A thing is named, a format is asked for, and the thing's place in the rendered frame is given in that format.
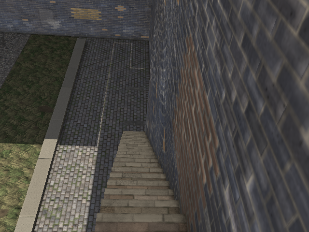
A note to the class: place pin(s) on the stairs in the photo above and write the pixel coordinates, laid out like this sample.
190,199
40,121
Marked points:
138,198

